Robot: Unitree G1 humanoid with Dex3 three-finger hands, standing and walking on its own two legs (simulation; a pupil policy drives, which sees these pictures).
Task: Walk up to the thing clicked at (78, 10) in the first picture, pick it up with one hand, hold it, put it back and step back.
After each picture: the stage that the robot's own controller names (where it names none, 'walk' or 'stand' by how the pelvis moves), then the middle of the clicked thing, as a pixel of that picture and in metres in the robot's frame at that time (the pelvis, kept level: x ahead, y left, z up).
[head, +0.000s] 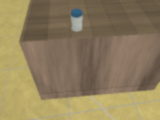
stand; (76, 20) +0.85 +0.05 -0.04
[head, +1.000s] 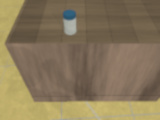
rise first; (69, 22) +0.75 +0.12 -0.01
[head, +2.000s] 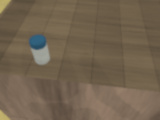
stand; (40, 50) +0.51 +0.22 -0.01
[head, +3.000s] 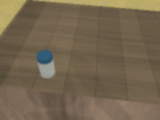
stand; (46, 64) +0.49 +0.18 -0.04
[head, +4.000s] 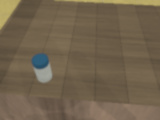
stand; (42, 68) +0.46 +0.19 -0.04
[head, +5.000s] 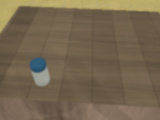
stand; (40, 72) +0.46 +0.20 -0.04
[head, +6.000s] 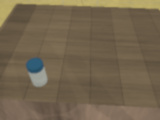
stand; (37, 72) +0.45 +0.21 -0.04
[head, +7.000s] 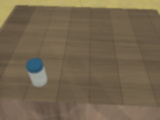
rise first; (37, 72) +0.45 +0.21 -0.04
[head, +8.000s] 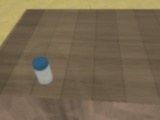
rise first; (42, 70) +0.47 +0.23 -0.04
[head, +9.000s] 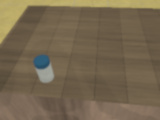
go down; (44, 69) +0.47 +0.22 -0.03
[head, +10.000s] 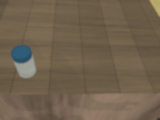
go down; (24, 62) +0.45 +0.21 +0.00
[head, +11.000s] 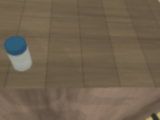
close in; (19, 54) +0.46 +0.21 +0.01
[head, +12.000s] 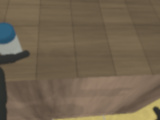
close; (7, 43) +0.48 +0.22 +0.04
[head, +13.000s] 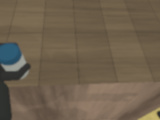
lift; (14, 62) +0.41 +0.21 +0.03
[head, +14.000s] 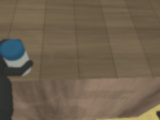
lift; (17, 58) +0.43 +0.20 +0.03
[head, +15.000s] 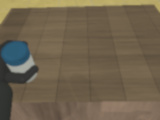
lift; (21, 63) +0.34 +0.19 +0.17
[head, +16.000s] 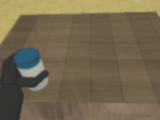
hold; (32, 69) +0.33 +0.17 +0.15
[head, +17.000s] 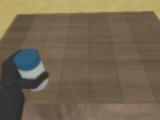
hold; (32, 70) +0.33 +0.17 +0.15
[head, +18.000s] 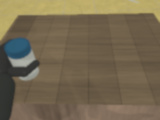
crouch; (23, 59) +0.36 +0.19 +0.17
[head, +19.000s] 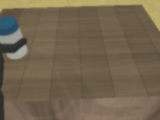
lower; (11, 38) +0.44 +0.22 +0.18
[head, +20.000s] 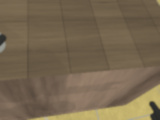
lower; out of the picture +0.50 +0.24 +0.06
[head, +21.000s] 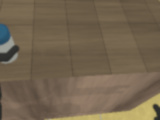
lower; (2, 44) +0.47 +0.22 +0.05
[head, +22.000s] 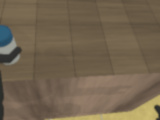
lower; (4, 46) +0.47 +0.22 +0.04
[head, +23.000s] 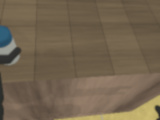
lower; (4, 46) +0.46 +0.22 +0.04
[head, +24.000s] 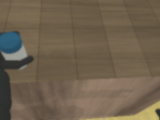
open; (14, 51) +0.45 +0.20 +0.04
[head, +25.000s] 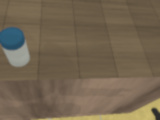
sink last; (15, 48) +0.45 +0.19 +0.04
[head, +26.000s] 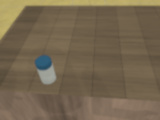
sink last; (46, 70) +0.46 +0.20 -0.01
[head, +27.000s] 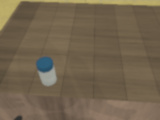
stand; (46, 71) +0.44 +0.19 -0.03
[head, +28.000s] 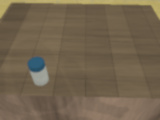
stand; (38, 71) +0.45 +0.21 -0.04
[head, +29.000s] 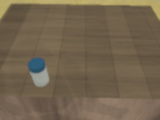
stand; (39, 72) +0.45 +0.20 -0.04
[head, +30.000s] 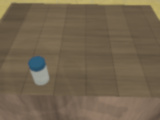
stand; (39, 71) +0.45 +0.20 -0.04
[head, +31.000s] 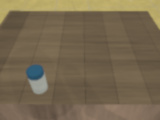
stand; (37, 79) +0.43 +0.20 -0.03
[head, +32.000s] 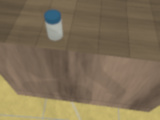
walk; (54, 25) +0.60 +0.14 -0.01
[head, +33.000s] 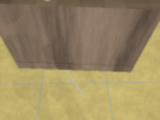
walk; out of the picture +0.95 +0.25 +0.00
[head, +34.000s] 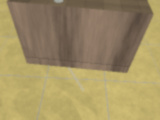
stand; out of the picture +1.16 +0.19 -0.02
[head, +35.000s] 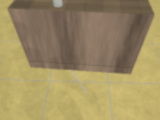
stand; out of the picture +1.14 +0.21 -0.04
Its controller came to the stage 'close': yes
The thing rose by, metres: 0.22
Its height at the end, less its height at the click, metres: +0.00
